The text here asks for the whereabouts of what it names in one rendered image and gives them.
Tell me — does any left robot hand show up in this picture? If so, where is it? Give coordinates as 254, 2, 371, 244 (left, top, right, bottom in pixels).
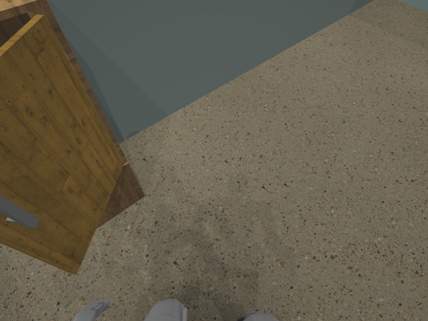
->
72, 299, 110, 321

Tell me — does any handle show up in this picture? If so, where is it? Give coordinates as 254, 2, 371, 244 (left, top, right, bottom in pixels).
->
0, 194, 39, 229

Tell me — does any cupboard door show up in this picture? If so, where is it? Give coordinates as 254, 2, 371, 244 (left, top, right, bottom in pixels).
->
0, 15, 124, 275

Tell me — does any robot left thigh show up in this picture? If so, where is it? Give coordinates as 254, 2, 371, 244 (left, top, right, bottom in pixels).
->
144, 300, 187, 321

